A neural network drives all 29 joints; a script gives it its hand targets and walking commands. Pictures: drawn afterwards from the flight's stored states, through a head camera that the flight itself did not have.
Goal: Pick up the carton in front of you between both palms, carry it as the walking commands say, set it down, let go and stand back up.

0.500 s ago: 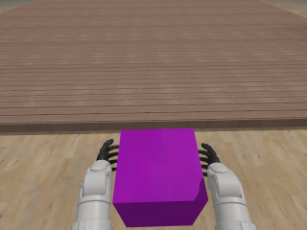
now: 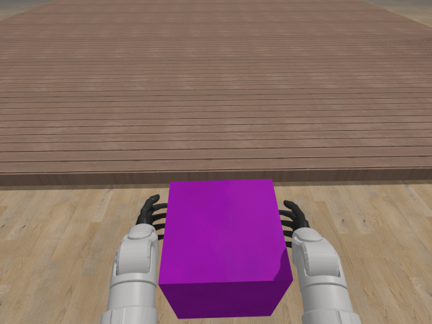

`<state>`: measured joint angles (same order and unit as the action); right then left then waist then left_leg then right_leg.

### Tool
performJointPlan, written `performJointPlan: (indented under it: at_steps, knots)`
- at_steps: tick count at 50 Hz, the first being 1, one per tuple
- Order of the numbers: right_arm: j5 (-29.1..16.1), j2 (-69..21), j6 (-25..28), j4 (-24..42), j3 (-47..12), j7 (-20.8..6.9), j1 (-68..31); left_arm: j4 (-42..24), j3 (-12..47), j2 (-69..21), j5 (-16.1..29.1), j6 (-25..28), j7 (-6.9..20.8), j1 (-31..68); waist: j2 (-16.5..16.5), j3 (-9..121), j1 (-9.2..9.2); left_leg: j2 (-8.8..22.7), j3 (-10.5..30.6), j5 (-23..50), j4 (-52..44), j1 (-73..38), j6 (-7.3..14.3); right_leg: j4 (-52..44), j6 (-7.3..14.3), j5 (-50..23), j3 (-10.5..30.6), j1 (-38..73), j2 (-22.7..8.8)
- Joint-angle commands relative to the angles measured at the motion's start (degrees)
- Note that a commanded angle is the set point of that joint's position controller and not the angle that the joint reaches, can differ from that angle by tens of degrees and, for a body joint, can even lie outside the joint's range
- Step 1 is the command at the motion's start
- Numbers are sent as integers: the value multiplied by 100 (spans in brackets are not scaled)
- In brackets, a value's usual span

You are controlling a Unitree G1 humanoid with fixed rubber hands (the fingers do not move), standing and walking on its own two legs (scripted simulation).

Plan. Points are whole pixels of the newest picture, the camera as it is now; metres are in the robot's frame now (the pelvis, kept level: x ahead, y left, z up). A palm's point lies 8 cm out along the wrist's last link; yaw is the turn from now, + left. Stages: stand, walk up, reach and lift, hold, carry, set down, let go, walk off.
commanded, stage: carry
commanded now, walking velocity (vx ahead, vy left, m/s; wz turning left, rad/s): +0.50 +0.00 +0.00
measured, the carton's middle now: (222, 252) +0.30 +0.00 -0.03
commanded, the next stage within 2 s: none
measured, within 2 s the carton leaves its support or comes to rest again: neither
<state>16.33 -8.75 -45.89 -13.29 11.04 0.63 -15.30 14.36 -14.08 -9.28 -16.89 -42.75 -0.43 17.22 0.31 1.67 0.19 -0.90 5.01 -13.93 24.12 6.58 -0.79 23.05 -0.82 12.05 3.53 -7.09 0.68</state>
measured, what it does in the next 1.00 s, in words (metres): walks ahead: right foot, then left foot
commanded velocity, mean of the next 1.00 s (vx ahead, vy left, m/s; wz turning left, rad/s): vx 0.50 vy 0.00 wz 0.00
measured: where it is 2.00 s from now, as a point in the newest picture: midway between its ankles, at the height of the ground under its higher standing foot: (210, 202)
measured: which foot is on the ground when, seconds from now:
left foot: down 0.00-0.40, up 0.42-0.76, down 0.78-1.00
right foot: down 0.00-0.16, up 0.18-0.38, down 0.40-0.80, up 0.82-1.00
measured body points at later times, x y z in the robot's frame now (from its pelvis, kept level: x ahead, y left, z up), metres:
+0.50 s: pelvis +0.16 +0.00 -0.01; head +0.14 +0.00 +0.44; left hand +0.43 +0.15 +0.07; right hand +0.43 -0.15 +0.07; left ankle +0.05 +0.10 -0.69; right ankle +0.15 -0.09 -0.74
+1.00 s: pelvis +0.45 +0.07 +0.00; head +0.48 +0.08 +0.45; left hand +0.74 +0.22 +0.06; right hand +0.73 -0.08 +0.06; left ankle +0.44 +0.13 -0.74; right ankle +0.44 -0.08 -0.67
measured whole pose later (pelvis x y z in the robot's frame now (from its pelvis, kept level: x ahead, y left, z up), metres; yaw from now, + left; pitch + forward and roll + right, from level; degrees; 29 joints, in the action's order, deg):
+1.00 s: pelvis +0.45 +0.07 +0.00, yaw +0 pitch +5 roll -1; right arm 6.0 -7.6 -69.4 19.3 5.5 5.4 -8.4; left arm -18.8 -6.7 -7.8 -6.4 -67.4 -5.6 10.4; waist -0.4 2.1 1.3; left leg 2.0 -14.1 -11.3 19.6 13.8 4.2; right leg 59.0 0.2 15.0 -5.0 -32.6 -5.8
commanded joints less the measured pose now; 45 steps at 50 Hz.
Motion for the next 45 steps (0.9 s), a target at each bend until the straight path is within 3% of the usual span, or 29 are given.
performJointPlan:
  at_steps: [1,3,4,6,7,8,9,10,11,12,15,17,19,20,21,22,23,25,26,30,35,38,39,40,41,42,43,44,45]
  knots:
    - [-1864,-5252,379,814,-3262,-1394,-3526,-118,3254,-5427,1692,-21,1438,2538,-431,821,-46,227,-161,-2347,-4,1260,45,-789,232,3186,564,-401,-740]
    - [-2033,-5255,267,1076,-3556,-1357,-3487,-362,3448,-5406,1786,-133,1345,2319,-788,1147,-93,-12,-718,-1059,927,1316,-52,-995,482,2738,1061,-286,-1154]
    - [-2155,-5230,191,1230,-3689,-1339,-3460,-529,3597,-5398,1849,-216,1296,2256,-876,1335,-75,-9,-861,-842,937,1105,-54,-1034,601,2507,1119,-430,-1298]
    - [-2468,-5249,-44,1585,-4010,-1299,-3545,-954,3921,-5335,2072,-456,1206,2254,-629,1519,-50,-4,-980,-792,-35,223,50,-618,544,2418,540,-1000,-1039]
    - [-2582,-5239,-187,1769,-4151,-1258,-3536,-1351,4178,-5289,2272,-611,1185,2480,-214,1520,-34,311,-398,-1283,-444,26,171,-76,373,2356,67,-1288,-720]
    - [-2649,-5121,-349,1943,-4194,-1204,-3473,-1678,4391,-5274,2485,-794,1163,2724,825,1402,58,1148,971,-2293,-1053,-258,498,1140,143,2120,-513,-1997,-319]
    - [-2668,-4992,-539,2033,-4220,-1134,-3323,-1826,4558,-5172,2652,-990,1133,2739,1404,1065,128,1863,2174,-2678,-1560,-673,891,1958,54,1738,-903,-2983,-78]
    - [-2692,-4836,-730,2155,-4227,-1063,-3247,-1921,4655,-5068,2811,-1179,1114,2790,1282,854,155,2146,2511,-2283,-1661,-766,1200,2124,83,1666,-749,-3426,-340]
    - [-2750,-4731,-915,2354,-4265,-990,-3104,-2048,4749,-5070,2983,-1353,1091,2723,991,919,150,2130,2337,-1605,-1616,-842,1281,2115,98,1625,-687,-3441,-420]
    - [-2839,-4663,-1082,2565,-4322,-932,-3039,-2136,4806,-5052,3105,-1504,1069,2595,771,1131,151,2000,1827,-948,-1498,-978,1229,1830,83,1452,-715,-3295,-440]
    - [-3087,-4657,-1478,3138,-4505,-878,-2772,-2480,4951,-5071,3304,-1861,1004,2215,912,1586,146,1461,601,528,-1073,-1031,924,1044,-3,735,-1152,-2516,-80]
    - [-3176,-4710,-1715,3343,-4561,-898,-2483,-2690,4949,-5067,3342,-2066,964,1901,955,1674,140,1311,144,699,-786,-792,862,349,-4,426,-1450,-1853,61]
    - [-3220,-4769,-1909,3477,-4592,-932,-2150,-2894,4864,-5027,3270,-2240,936,1564,631,1830,91,1103,-374,426,-55,256,654,-355,34,-217,-1602,-72,36]
    - [-3251,-4746,-1984,3524,-4612,-947,-2063,-2986,4829,-5014,3221,-2328,928,1412,364,2015,16,988,-578,186,604,1226,492,-361,176,-20,-1169,1142,-409]
    - [-3303,-4733,-2081,3634,-4619,-967,-2083,-3023,4769,-4931,3146,-2410,918,1218,-644,2197,-105,616,-1064,-703,2005,2398,226,-886,564,1324,541,2007,-1651]
    - [-3400,-4649,-2208,3898,-4635,-998,-2372,-2939,4648,-4954,3094,-2436,904,1082,-1639,1892,-150,205,-1236,-1632,2880,3867,113,-1202,1263,1704,2383,2409,-2753]
    - [-3481,-4733,-2288,3980,-4693,-1037,-2541,-3143,4633,-5053,3097,-2477,891,1182,-1261,1616,-161,544,-726,-1688,3465,4206,193,-1196,1552,1368,2583,2096,-2908]
    - [-3621,-4842,-2346,3978,-4711,-1080,-2775,-3422,4652,-5140,3236,-2582,862,1674,-419,1497,-152,853,-662,-1267,3601,4148,212,-1325,1289,764,1652,1586,-2497]
    - [-3667,-4870,-2361,3962,-4694,-1076,-2756,-3518,4713,-5145,3306,-2622,854,1817,-290,1524,-144,901,-736,-887,3245,3961,173,-1477,1111,682,1169,1460,-2298]
    - [-3497,-4850,-2412,3780,-4533,-945,-2508,-3491,4768,-5034,3511,-2754,911,1843,-621,1448,-101,643,-1243,-20,1932,3187,29,-1410,843,-573,-296,1164,-1672]
    - [-3271,-4760,-2481,3613,-4408,-859,-2328,-3283,4720,-4911,3502,-2848,988,1704,-966,1089,-145,360,-1704,829,686,2194,130,-1141,605,-1232,-958,751,-1519]
    - [-3234,-4760,-2491,3582,-4347,-867,-2303,-3349,4760,-4886,3488,-2875,1007,1782,-690,1378,-17,-6,-2214,718,189,357,262,316,315,-2092,-1618,196,-1242]
    - [-3208,-4782,-2490,3534,-4314,-880,-2204,-3368,4764,-4828,3469,-2885,1009,1782,-375,1767,79,308,-1797,416,209,-820,309,1393,180,-1721,-1745,-449,-1041]
    - [-3151,-4697,-2482,3506,-4266,-891,-2133,-3423,4785,-4830,3490,-2913,1018,1811,804,2201,163,1846,690,-983,-524,-1702,782,3091,-110,-396,-1678,-1601,-660]
    - [-3131,-4792,-2438,3313,-4268,-898,-2086,-3478,4853,-4886,3524,-2931,1029,1963,1819,2344,139,2680,2569,-906,-1232,-2420,1366,4281,-146,1493,-1178,-2961,-57]
    - [-3222,-4948,-2396,3482,-4322,-914,-2160,-3421,4872,-4998,3535,-2876,1048,1983,1223,2156,117,2659,2234,-169,-1173,-2281,1379,4904,25,1479,-560,-3407,-421]
    - [-3233,-5164,-2333,3579,-4384,-926,-2261,-3433,4864,-5145,3533,-2810,1069,2023,899,2113,132,2447,1683,589,-1030,-1983,1304,5024,146,1253,-454,-3460,-635]
    - [-3261,-5346,-2272,3683,-4447,-946,-2354,-3469,4910,-5282,3511,-2736,1075,2008,320,2075,109,2311,1128,947,-983,-1675,1145,4827,196,876,-377,-3393,-820]
    - [-3305,-5475,-2223,3783,-4499,-961,-2460,-3477,4933,-5440,3508,-2675,1073,1994,160,2057,92,2178,650,1172,-1069,-1363,980,4452,192,598,-347,-3198,-927]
